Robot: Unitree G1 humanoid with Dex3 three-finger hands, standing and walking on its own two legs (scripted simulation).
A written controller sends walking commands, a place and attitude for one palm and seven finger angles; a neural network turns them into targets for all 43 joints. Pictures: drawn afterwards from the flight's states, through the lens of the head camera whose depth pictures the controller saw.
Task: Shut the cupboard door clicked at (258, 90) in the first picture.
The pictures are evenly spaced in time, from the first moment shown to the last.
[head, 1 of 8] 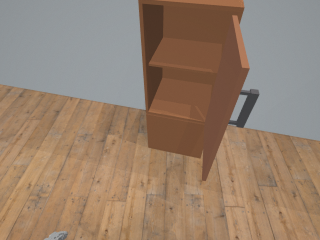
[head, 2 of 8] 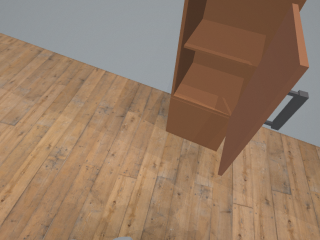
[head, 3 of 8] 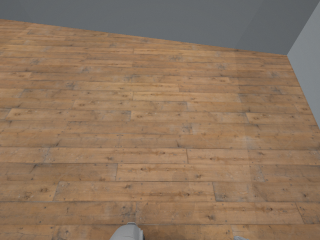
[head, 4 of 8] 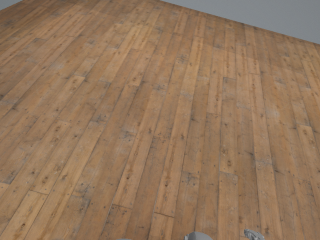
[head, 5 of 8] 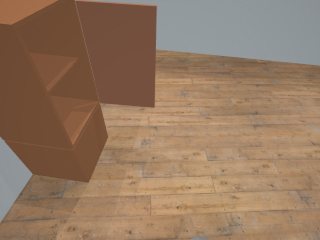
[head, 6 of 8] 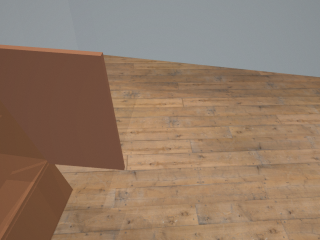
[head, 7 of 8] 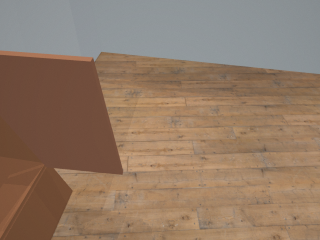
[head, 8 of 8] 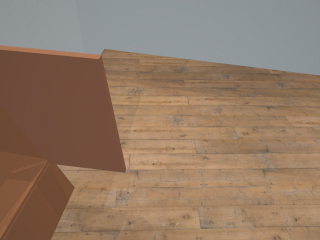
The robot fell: no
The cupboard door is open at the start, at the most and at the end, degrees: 93 93 93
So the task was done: no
